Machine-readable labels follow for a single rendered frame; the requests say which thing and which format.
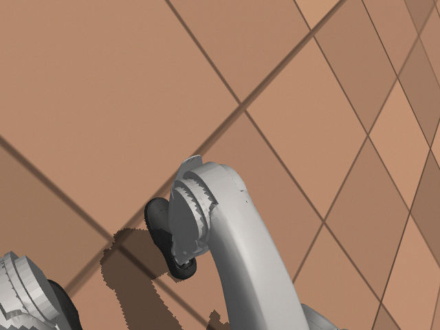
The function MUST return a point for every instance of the right robot foot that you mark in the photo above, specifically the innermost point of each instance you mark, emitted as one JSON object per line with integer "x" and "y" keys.
{"x": 156, "y": 217}

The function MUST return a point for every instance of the right robot hand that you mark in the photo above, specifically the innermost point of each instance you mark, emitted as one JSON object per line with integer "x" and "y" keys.
{"x": 316, "y": 321}

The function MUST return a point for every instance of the left robot foot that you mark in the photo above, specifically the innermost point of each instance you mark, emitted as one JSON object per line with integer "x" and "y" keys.
{"x": 67, "y": 306}

